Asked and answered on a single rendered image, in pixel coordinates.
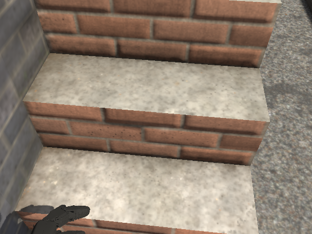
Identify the left robot hand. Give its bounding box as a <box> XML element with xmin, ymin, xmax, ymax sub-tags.
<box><xmin>31</xmin><ymin>205</ymin><xmax>90</xmax><ymax>234</ymax></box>

